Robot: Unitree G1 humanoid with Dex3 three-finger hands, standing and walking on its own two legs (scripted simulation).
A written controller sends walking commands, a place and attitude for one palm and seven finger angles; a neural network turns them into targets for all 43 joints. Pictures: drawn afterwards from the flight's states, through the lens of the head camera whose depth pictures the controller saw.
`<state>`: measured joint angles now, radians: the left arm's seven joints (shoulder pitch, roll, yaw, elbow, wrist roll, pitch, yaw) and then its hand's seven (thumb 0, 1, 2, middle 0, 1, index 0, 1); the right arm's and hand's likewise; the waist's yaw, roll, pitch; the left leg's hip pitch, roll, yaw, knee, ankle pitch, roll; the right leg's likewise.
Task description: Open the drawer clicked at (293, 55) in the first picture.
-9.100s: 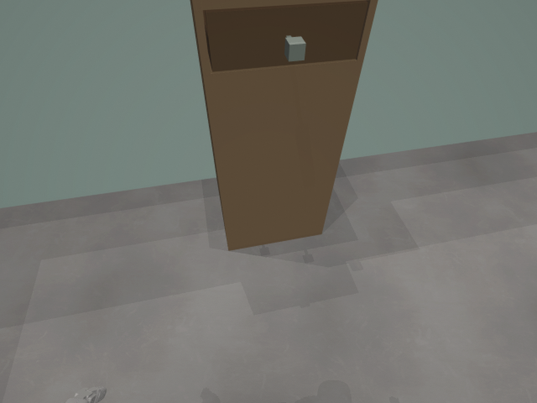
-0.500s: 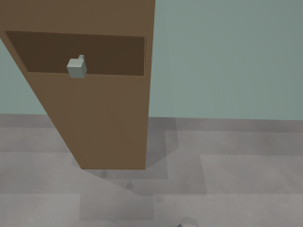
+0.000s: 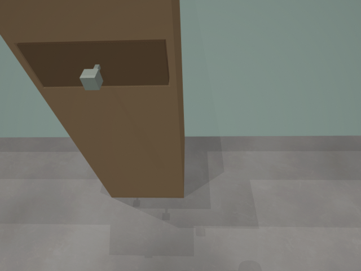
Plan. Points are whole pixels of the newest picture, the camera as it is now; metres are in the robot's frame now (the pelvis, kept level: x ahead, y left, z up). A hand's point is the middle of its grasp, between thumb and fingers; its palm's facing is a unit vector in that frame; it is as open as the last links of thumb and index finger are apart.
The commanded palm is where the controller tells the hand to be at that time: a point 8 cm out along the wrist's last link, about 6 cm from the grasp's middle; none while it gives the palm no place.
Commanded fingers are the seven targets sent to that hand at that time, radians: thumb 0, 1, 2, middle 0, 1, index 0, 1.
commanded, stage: come to a stop and stand still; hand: left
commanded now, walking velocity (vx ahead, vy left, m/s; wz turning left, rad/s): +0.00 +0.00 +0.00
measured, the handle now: (94, 75) +0.55 +0.29 +0.13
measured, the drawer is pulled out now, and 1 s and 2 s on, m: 0.00 0.00 0.00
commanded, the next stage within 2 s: look again from close up in 0.34 s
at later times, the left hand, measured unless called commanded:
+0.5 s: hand out of the picture -0.02 +0.21 -0.18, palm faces +0.01 -0.98 -0.18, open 7.4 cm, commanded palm none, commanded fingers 0.00 0.90 0.90 -0.20 -0.30 -0.20 -0.30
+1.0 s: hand out of the picture +0.02 +0.22 -0.17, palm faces -0.01 -0.97 -0.22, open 7.4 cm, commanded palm none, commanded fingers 0.00 0.90 0.90 -0.20 -0.30 -0.20 -0.30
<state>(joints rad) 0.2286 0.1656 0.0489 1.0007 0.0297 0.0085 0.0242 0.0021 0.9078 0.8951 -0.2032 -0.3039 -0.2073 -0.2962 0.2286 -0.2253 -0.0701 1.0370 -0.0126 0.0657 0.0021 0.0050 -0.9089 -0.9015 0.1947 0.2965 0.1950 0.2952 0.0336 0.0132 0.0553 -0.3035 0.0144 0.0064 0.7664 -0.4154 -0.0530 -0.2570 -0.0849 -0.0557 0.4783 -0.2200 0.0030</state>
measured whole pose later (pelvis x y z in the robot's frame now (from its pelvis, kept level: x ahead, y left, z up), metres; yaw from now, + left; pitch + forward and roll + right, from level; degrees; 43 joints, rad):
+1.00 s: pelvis -0.01 +0.04 +0.00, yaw -2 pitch -1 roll +1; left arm 0.25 0.15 -0.01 1.10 0.01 -0.02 0.03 0.00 0.91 0.90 -0.20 -0.30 -0.20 -0.30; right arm 0.29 -0.16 0.01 1.11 -0.01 -0.03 -0.02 0.00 -0.91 -0.90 0.20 0.30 0.20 0.30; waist 0.00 0.02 0.03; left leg -0.16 -0.02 0.07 0.45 -0.29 0.02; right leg -0.21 -0.04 -0.02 0.50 -0.29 0.02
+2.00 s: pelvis -0.02 +0.03 -0.01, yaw -1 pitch +1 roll +1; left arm 0.22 0.45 0.01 -0.19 0.91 0.03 0.15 0.00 -0.03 0.50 -0.29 -0.90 -0.29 -0.89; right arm 0.16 -0.27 -0.02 0.65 -0.02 0.06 -0.01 0.01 -0.90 -0.90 0.20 0.30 0.20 0.30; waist 0.10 0.09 0.00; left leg -0.22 0.00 0.04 0.49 -0.28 0.00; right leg -0.26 -0.03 -0.04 0.53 -0.28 -0.01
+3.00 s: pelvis -0.05 +0.03 +0.00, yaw +0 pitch -3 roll +1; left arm -0.33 0.62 0.03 -0.08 0.79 0.11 -0.19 0.00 -0.50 0.30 -0.32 -1.20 -0.33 -1.20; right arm 0.12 -0.29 0.02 0.64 0.04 0.06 0.01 0.01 -0.91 -0.90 0.20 0.30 0.20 0.30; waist 0.11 0.11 0.03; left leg -0.17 -0.01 0.03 0.41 -0.19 0.01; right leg -0.21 -0.04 -0.05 0.45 -0.20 0.00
